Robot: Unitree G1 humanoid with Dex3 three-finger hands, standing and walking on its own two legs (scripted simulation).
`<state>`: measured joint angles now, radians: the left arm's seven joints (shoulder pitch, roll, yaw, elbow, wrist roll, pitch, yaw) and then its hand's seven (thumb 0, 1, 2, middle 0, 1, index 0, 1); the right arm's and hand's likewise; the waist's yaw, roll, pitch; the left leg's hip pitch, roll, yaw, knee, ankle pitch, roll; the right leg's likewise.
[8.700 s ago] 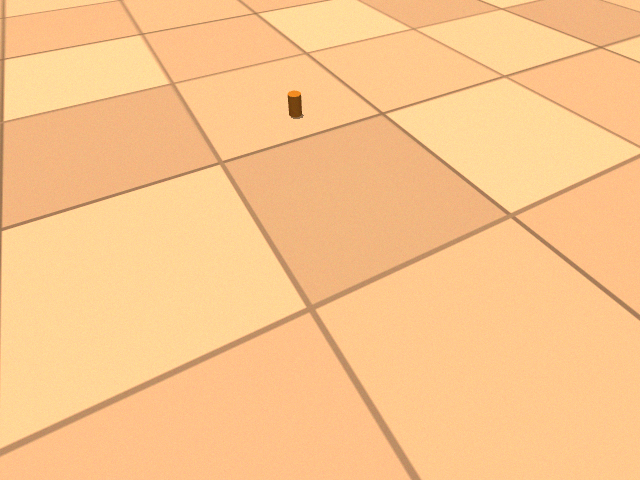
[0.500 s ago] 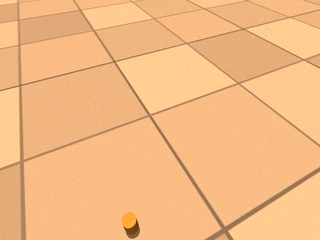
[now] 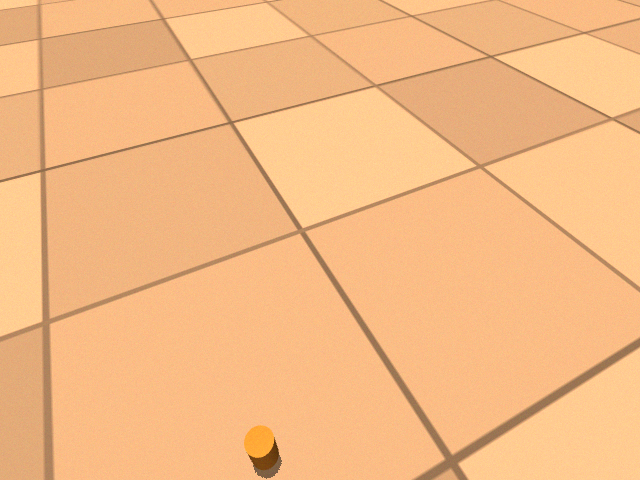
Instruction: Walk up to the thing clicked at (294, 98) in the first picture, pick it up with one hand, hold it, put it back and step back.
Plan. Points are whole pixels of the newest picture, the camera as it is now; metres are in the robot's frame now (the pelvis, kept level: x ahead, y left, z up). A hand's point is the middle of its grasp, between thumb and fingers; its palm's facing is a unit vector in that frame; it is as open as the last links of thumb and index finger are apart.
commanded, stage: stand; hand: left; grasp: from the side
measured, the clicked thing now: (262, 448) +0.37 +0.20 -0.72
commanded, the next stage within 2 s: go down in 0.18 s
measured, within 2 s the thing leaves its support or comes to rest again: neither
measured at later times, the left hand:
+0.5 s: hand out of the picture +0.15 +0.25 -0.17, palm faces +0.05 -0.94 -0.33, open 10.6 cm
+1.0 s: hand out of the picture +0.13 +0.28 -0.21, palm faces +0.08 -0.94 -0.32, open 17.3 cm
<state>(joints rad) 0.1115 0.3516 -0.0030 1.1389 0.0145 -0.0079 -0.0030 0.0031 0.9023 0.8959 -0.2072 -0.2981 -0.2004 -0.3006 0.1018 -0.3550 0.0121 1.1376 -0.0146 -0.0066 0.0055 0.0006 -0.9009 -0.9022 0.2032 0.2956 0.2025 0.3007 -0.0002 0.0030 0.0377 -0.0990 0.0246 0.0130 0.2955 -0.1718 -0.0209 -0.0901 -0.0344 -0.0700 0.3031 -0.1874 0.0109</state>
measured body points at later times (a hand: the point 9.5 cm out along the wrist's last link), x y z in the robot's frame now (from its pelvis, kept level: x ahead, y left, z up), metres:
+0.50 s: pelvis -0.01 +0.00 -0.02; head +0.05 +0.00 +0.43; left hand +0.15 +0.30 -0.14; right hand +0.08 -0.28 -0.14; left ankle -0.01 +0.13 -0.75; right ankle -0.01 -0.12 -0.75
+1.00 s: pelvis -0.02 +0.01 -0.09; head +0.07 +0.02 +0.35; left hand +0.12 +0.33 -0.19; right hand +0.14 -0.25 -0.18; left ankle -0.01 +0.13 -0.75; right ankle -0.01 -0.12 -0.75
